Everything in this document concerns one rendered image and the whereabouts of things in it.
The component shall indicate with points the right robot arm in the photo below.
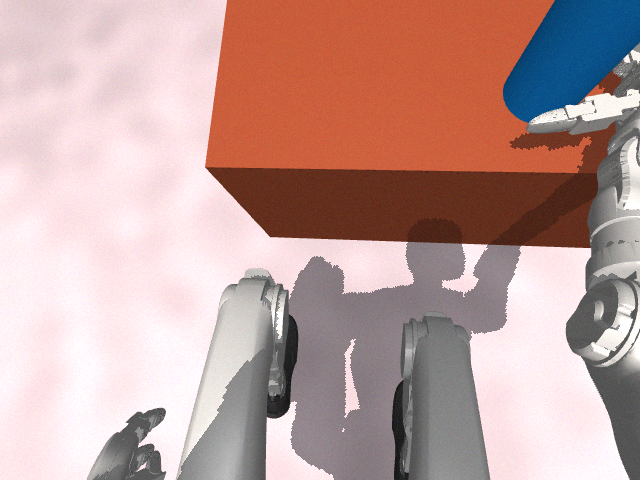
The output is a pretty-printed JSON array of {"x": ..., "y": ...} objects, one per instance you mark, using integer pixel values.
[{"x": 605, "y": 328}]

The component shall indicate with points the left robot foot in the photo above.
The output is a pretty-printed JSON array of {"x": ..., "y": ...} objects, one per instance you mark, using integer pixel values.
[{"x": 278, "y": 405}]

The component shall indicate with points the bottle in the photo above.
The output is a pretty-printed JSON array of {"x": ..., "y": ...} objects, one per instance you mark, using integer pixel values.
[{"x": 578, "y": 43}]

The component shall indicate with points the right robot foot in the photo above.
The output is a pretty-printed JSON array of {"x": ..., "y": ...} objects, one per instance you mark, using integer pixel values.
[{"x": 399, "y": 433}]

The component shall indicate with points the right robot hand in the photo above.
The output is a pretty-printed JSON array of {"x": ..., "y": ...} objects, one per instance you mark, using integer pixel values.
[{"x": 597, "y": 112}]

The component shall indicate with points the left robot hand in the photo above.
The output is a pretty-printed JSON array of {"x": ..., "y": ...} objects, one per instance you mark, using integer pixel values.
[{"x": 120, "y": 457}]

